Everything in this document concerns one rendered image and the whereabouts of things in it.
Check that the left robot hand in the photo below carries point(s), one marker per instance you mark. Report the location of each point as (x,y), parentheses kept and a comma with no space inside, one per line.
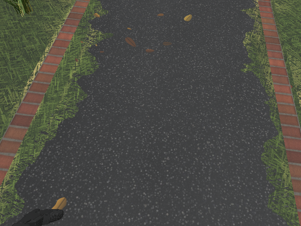
(39,217)

